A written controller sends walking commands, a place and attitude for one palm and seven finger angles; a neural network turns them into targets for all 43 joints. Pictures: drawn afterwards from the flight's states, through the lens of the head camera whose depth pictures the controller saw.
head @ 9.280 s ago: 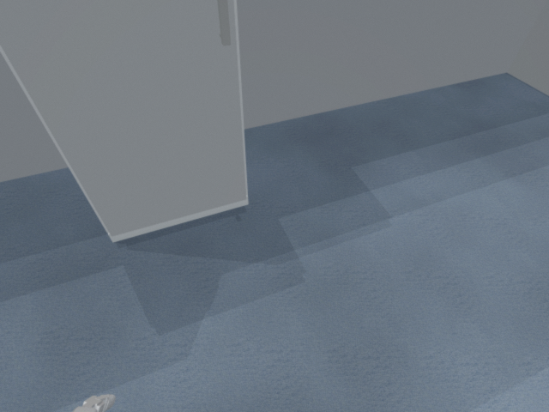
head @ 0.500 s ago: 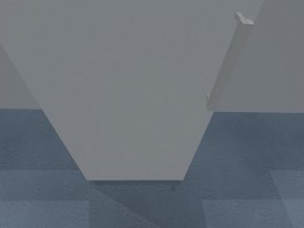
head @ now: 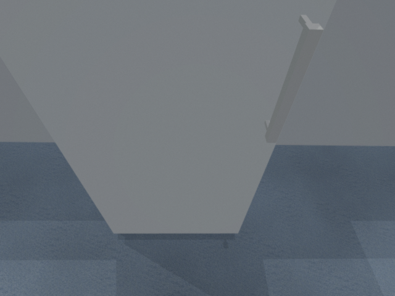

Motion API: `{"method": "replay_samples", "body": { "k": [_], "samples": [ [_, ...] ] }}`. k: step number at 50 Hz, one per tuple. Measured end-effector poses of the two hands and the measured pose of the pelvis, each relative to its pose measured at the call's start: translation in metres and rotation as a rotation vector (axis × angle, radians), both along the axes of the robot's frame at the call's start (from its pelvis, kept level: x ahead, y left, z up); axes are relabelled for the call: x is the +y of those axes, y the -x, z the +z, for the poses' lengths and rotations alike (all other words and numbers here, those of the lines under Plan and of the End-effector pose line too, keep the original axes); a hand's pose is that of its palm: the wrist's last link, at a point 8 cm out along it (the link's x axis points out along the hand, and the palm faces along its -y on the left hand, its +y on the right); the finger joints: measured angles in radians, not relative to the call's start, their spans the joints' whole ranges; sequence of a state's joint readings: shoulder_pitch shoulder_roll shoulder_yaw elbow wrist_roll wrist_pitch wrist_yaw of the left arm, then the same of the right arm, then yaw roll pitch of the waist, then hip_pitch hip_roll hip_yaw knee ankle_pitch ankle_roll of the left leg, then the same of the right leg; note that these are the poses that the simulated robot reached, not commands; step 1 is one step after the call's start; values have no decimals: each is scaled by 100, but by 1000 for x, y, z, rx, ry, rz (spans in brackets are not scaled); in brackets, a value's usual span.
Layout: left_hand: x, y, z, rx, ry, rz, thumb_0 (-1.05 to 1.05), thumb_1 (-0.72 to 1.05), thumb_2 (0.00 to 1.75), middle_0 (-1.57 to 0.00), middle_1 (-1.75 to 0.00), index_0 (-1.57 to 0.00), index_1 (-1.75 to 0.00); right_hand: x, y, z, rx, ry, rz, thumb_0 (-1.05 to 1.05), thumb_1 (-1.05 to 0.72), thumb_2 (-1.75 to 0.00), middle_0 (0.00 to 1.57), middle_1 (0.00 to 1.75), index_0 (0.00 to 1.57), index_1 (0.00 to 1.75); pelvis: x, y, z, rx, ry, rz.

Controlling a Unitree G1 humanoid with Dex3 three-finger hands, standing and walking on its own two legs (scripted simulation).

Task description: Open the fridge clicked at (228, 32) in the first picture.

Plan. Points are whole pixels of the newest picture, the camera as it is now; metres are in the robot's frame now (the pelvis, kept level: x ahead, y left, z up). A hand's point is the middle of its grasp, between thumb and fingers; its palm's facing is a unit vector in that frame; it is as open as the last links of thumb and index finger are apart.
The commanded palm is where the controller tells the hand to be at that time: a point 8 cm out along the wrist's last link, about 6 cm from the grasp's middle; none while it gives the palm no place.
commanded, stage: raise the hand to about handle height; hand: right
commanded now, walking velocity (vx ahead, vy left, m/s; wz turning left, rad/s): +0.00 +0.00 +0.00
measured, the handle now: (284, 88) +0.48 -0.14 +0.19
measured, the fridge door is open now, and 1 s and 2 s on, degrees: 0 0 0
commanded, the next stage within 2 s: none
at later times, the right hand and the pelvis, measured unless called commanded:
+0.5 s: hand out of the picture +0.14 -0.20 -0.02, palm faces +0.00 +1.00 +0.03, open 8.6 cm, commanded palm +0.13 -0.26 +0.01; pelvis -0.03 -0.01 -0.05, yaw -2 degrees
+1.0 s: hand (369, 255) +0.19 -0.26 +0.08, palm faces +0.00 +1.00 -0.09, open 11.6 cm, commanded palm +0.16 -0.31 +0.10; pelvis -0.02 -0.03 -0.03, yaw -3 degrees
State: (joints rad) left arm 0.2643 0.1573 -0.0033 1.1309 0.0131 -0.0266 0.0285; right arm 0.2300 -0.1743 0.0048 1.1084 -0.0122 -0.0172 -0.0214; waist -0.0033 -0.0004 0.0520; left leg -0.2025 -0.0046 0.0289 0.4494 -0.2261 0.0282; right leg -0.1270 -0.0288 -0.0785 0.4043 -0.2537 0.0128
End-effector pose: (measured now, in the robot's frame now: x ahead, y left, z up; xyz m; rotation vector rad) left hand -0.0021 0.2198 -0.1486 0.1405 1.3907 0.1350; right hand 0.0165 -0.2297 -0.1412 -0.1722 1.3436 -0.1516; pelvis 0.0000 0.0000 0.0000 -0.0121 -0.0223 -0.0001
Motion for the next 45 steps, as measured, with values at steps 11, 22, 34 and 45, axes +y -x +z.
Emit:
{"method": "replay_samples", "body": {
  "k": [11,22,34,45],
  "samples": [
    [10,-59,21,-417,-69,-31,1,91,90,-20,-29,-20,-30,-17,-109,104,-795,17,-105,2,-88,-88,21,32,20,32,-7,10,-7,9,-3,-40],
    [23,-192,89,-1000,-130,-185,1,91,90,-20,-29,-19,-30,-9,-125,134,-1297,-238,227,0,-68,-80,22,45,22,45,-9,29,-49,122,2,-28],
    [-36,-187,57,-894,-25,-283,1,90,90,-20,-29,-20,-30,-39,-118,172,-1385,-107,215,1,-40,-68,24,62,23,62,-15,30,-52,104,-57,-85],
    [-40,-137,45,-790,9,-176,2,90,90,-20,-30,-20,-30,-70,-150,212,-1327,-103,212,1,-15,-57,26,79,25,79,-24,22,-31,79,-40,-56]
  ]
}}
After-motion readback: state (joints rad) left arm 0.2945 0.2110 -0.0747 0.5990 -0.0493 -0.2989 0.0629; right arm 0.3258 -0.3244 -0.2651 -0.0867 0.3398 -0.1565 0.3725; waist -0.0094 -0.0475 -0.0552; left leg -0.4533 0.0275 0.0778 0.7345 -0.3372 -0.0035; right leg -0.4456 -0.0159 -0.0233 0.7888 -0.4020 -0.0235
